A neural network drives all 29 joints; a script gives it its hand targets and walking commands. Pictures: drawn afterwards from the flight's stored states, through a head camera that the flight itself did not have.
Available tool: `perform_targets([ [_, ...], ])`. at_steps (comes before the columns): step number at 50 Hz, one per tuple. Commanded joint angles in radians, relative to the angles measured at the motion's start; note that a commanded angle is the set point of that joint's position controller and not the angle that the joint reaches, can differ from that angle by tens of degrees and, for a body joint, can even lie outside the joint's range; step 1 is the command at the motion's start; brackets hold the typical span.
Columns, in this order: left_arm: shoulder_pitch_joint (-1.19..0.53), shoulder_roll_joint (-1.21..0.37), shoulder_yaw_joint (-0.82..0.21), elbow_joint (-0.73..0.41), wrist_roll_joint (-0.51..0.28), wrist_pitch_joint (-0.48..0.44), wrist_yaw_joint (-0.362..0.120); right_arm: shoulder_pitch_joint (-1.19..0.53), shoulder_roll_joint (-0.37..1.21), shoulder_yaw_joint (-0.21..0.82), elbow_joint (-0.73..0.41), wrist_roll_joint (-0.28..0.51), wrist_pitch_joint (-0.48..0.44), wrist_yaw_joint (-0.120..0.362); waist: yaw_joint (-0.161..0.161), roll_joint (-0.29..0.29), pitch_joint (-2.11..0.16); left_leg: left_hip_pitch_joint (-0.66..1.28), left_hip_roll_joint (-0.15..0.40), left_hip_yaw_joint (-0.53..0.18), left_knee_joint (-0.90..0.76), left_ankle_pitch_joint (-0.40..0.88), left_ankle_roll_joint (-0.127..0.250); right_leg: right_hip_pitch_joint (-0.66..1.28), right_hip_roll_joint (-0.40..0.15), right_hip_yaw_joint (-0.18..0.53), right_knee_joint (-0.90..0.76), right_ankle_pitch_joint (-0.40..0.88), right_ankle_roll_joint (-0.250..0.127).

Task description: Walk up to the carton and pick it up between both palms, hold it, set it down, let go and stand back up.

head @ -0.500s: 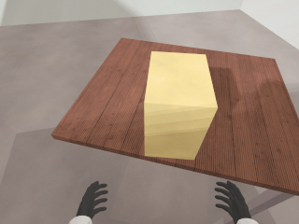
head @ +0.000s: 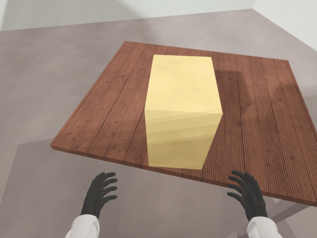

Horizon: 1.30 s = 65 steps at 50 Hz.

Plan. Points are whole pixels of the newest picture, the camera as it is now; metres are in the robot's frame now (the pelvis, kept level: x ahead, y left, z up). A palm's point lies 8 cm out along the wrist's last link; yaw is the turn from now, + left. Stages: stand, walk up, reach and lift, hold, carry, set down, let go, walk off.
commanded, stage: reach and lift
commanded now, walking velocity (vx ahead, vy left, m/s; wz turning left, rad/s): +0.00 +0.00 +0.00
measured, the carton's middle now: (178, 114) +0.44 -0.01 +0.06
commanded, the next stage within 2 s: none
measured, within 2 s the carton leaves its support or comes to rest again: neither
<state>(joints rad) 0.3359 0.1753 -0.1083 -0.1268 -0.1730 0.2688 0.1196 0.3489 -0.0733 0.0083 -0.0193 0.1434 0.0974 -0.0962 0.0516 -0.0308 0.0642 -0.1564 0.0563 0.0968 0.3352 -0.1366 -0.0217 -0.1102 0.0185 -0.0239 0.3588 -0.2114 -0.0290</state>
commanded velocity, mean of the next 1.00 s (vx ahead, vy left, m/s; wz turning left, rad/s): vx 0.00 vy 0.00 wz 0.00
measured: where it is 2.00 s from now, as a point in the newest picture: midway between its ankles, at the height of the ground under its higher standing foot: outside the picture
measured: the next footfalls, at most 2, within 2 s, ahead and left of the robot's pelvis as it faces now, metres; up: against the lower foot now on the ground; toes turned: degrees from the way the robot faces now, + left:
none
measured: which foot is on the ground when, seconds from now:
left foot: down 0.00-1.00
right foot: down 0.00-1.00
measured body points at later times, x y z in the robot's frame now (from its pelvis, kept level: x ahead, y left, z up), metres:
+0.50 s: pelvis +0.01 +0.00 +0.00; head +0.03 +0.01 +0.45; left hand +0.26 +0.18 +0.06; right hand +0.27 -0.18 +0.05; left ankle +0.03 +0.13 -0.75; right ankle -0.01 -0.10 -0.75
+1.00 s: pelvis -0.01 +0.00 +0.00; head +0.03 +0.01 +0.45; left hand +0.33 +0.17 +0.12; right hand +0.33 -0.18 +0.11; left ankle +0.03 +0.13 -0.75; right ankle -0.01 -0.10 -0.75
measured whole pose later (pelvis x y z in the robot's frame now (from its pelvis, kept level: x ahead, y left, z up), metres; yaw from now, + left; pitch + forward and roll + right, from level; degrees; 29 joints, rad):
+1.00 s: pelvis -0.01 +0.00 +0.00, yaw -1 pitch -1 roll +0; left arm -0.27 0.15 0.10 -0.27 -0.16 0.80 0.12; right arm -0.30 -0.24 0.08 -0.01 0.39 0.39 -0.26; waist -0.02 -0.03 0.10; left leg -0.19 0.06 0.09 0.33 -0.12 -0.03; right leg -0.16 0.03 0.01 0.37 -0.19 -0.03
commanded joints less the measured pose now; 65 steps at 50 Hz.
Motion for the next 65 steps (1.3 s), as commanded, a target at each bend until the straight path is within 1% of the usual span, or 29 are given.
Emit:
perform_targets([
  [1,-0.122,0.064,0.049,-0.264,-0.005,-0.066,-0.005,-0.101,-0.075,-0.028,-0.277,0.01,-0.063,-0.018,-0.007,0.026,-0.151,0.228,-0.048,-0.033,-0.005,0.104,0.002,-0.176,-0.019,0.05,-0.115,0.096,0.02],
  [9,-0.145,0.058,0.076,-0.321,-0.002,-0.077,-0.021,-0.129,-0.08,-0.002,-0.336,0.035,-0.081,-0.045,-0.012,0.024,-0.18,0.272,-0.052,-0.048,0.007,0.18,0.001,-0.137,-0.019,0.058,-0.1,0.212,0.031],
  [14,-0.204,0.053,0.085,-0.349,-0.004,-0.049,-0.024,-0.187,-0.099,-0.001,-0.354,0.05,-0.064,-0.061,-0.018,0.028,-0.193,0.284,-0.05,-0.055,0.005,0.183,0.001,-0.13,-0.016,0.06,-0.098,0.227,0.03],
  [19,-0.274,0.053,0.103,-0.404,-0.013,0.028,-0.021,-0.267,-0.131,0.002,-0.39,0.084,-0.023,-0.08,-0.021,0.026,-0.234,0.297,-0.049,-0.058,0.011,0.222,-0.001,-0.109,-0.008,0.059,-0.084,0.289,0.037],
  [23,-0.337,0.046,0.125,-0.44,-0.013,0.101,-0.02,-0.342,-0.161,0.006,-0.397,0.119,0.013,-0.095,-0.028,0.031,-0.267,0.32,-0.048,-0.062,0.02,0.265,-0.005,-0.102,0.0,0.056,-0.075,0.343,0.041],
  [25,-0.375,0.045,0.139,-0.435,-0.011,0.137,-0.023,-0.385,-0.172,0.009,-0.387,0.133,0.034,-0.105,-0.031,0.023,-0.272,0.323,-0.048,-0.062,0.017,0.263,-0.003,-0.095,0.0,0.058,-0.074,0.362,0.046],
  [30,-0.478,0.034,0.171,-0.447,-0.003,0.226,-0.024,-0.502,-0.199,0.013,-0.367,0.166,0.083,-0.123,-0.04,0.026,-0.307,0.33,-0.047,-0.061,0.012,0.251,0.0,-0.084,0.005,0.056,-0.069,0.379,0.053],
  [34,-0.583,0.037,0.191,-0.45,0.001,0.294,-0.024,-0.616,-0.225,0.009,-0.355,0.183,0.121,-0.138,-0.051,0.02,-0.342,0.319,-0.047,-0.06,0.004,0.219,0.005,-0.07,0.009,0.053,-0.062,0.379,0.061],
  [44,-0.855,0.064,0.235,-0.394,0.016,0.433,-0.007,-0.903,-0.265,-0.005,-0.279,0.22,0.209,-0.159,-0.061,0.015,-0.441,0.281,-0.047,-0.052,-0.005,0.142,0.017,-0.052,0.014,0.047,-0.038,0.355,0.079],
  [47,-0.93,0.079,0.248,-0.387,0.019,0.463,0.002,-0.986,-0.286,-0.006,-0.259,0.237,0.227,-0.162,-0.063,0.024,-0.491,0.277,-0.046,-0.051,0.001,0.153,0.015,-0.038,0.017,0.043,-0.027,0.371,0.081],
  [49,-0.981,0.09,0.258,-0.362,0.02,0.482,0.006,-1.04,-0.296,-0.006,-0.229,0.248,0.239,-0.165,-0.064,0.025,-0.513,0.273,-0.046,-0.051,0.004,0.144,0.015,-0.034,0.018,0.042,-0.023,0.366,0.083],
  [55,-1.12,0.12,0.278,-0.297,0.016,0.517,0.019,-1.188,-0.325,-0.003,-0.153,0.28,0.268,-0.17,-0.07,0.035,-0.574,0.258,-0.047,-0.055,0.011,0.149,0.016,-0.022,0.019,0.043,-0.01,0.388,0.093],
  [56,-1.147,0.128,0.281,-0.272,0.012,0.521,0.019,-1.218,-0.329,-0.001,-0.135,0.284,0.273,-0.171,-0.07,0.028,-0.586,0.253,-0.047,-0.056,0.012,0.142,0.018,-0.023,0.019,0.042,-0.01,0.386,0.095],
  [59,-1.213,0.146,0.29,-0.23,0.007,0.528,0.023,-1.285,-0.339,-0.003,-0.089,0.295,0.283,-0.173,-0.074,0.024,-0.612,0.246,-0.048,-0.058,0.015,0.137,0.02,-0.021,0.019,0.042,-0.007,0.395,0.1],
  [65,-1.346,0.184,0.288,-0.15,-0.009,0.527,0.033,-1.417,-0.363,-0.015,-0.003,0.312,0.298,-0.17,-0.08,0.04,-0.667,0.24,-0.048,-0.063,0.025,0.135,0.016,-0.029,0.022,0.036,-0.004,0.395,0.103],
])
